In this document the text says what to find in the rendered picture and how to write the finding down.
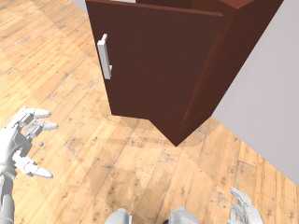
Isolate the left robot thigh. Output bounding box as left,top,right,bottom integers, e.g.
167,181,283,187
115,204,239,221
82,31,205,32
104,211,133,224

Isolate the cupboard door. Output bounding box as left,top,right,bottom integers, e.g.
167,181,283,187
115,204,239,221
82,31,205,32
85,0,223,124

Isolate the right robot shin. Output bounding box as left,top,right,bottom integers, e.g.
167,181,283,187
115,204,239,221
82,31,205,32
174,206,185,212

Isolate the robot right hand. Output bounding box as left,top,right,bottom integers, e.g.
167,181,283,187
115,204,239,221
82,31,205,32
227,187,264,224

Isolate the robot left hand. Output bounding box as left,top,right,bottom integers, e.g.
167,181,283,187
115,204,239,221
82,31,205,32
0,106,59,179

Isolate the robot left forearm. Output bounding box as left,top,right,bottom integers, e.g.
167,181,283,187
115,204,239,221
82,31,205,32
0,163,17,224

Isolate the handle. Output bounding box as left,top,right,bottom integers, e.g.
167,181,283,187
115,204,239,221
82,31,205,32
97,34,112,79

